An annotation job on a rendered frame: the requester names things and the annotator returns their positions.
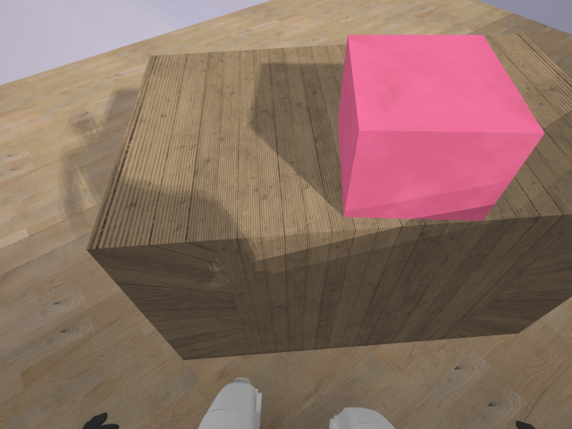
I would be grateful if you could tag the pedestal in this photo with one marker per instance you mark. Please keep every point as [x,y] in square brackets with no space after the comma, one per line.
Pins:
[223,223]

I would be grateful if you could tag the robot left thigh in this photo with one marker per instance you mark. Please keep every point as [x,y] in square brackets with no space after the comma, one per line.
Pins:
[237,406]

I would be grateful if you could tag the robot thigh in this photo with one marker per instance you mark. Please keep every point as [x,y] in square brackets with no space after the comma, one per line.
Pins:
[359,418]
[237,406]

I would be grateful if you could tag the carton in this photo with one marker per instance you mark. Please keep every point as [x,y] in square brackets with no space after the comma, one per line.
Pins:
[430,127]

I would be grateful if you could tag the robot right thigh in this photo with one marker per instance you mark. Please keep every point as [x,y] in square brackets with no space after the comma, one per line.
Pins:
[359,418]

